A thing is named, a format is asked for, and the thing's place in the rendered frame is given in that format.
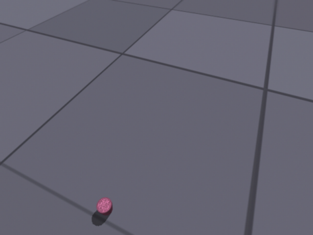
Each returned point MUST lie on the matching cup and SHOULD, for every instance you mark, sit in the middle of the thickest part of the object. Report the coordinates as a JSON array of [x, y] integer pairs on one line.
[[104, 206]]

